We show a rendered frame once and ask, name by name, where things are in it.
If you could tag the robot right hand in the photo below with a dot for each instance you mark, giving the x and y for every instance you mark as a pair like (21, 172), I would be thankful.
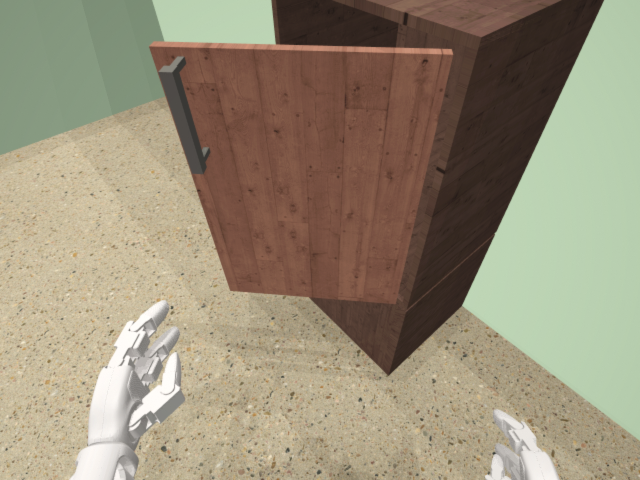
(533, 464)

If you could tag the cupboard door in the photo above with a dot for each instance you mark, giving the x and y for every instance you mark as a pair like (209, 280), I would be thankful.
(318, 156)

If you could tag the handle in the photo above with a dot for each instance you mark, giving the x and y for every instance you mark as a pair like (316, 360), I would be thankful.
(175, 93)

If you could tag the robot left hand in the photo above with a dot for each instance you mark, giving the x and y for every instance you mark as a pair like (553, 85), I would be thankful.
(122, 385)

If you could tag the left robot forearm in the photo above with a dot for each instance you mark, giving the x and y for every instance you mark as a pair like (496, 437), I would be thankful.
(106, 461)

